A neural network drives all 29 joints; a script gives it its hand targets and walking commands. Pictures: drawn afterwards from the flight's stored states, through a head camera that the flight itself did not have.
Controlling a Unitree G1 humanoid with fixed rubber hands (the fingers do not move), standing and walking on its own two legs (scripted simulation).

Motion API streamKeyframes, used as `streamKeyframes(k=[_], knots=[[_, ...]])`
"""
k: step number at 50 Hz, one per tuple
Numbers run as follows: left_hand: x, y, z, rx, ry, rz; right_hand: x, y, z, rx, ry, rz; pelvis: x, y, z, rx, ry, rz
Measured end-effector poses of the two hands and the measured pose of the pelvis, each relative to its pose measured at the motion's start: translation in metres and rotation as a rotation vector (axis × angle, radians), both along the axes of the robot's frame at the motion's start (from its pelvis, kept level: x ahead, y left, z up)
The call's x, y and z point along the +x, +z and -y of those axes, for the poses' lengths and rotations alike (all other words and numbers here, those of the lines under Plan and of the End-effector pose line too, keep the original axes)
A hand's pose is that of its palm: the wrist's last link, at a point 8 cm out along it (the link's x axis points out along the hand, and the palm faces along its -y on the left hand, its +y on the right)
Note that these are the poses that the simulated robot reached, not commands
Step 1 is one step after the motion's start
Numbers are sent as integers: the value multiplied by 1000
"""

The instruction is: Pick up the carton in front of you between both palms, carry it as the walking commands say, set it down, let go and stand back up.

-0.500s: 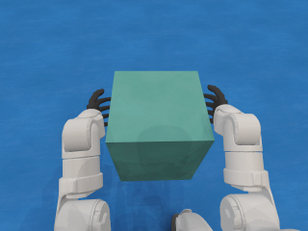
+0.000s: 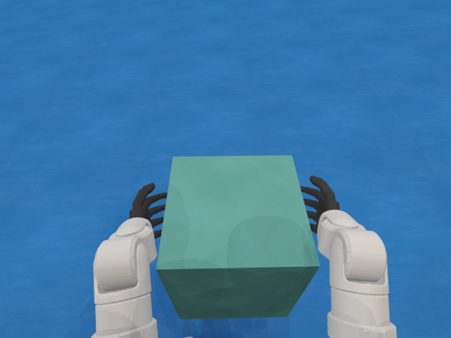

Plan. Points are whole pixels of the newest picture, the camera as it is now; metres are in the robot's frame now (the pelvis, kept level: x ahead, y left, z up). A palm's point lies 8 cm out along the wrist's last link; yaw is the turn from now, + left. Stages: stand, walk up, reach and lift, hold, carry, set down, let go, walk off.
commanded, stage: carry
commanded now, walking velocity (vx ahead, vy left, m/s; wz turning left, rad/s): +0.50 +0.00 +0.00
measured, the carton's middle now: (233, 241) +0.29 +0.01 +0.02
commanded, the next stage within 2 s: none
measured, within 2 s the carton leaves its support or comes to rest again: neither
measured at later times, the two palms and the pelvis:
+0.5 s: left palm (163, 117) +0.57 +0.16 +0.10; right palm (292, 111) +0.56 -0.14 +0.11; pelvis +0.31 +0.01 +0.00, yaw -2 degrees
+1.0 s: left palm (185, 54) +0.89 +0.13 +0.11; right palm (281, 50) +0.89 -0.17 +0.10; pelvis +0.63 -0.02 +0.00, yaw +0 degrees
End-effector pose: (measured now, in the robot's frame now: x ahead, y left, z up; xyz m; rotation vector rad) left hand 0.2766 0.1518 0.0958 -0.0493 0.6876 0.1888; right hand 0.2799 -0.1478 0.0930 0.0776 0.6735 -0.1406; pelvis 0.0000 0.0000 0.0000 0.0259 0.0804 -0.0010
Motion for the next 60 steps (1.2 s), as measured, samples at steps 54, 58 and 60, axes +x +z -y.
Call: streamKeyframes(k=[54, 58, 60], knots=[[683, -6, 6, -6, -41, 32, 677, 1, 5, -34, -8, 33, 698, -14, 1, -25, -16, 23], [747, -33, -7, -33, -59, -32, 735, -18, -8, -62, -24, -32, 753, -22, -15, -11, -36, 24], [769, -39, -9, -38, -67, -85, 754, -24, -10, -58, -37, -85, 773, -14, -21, -22, -48, 16]])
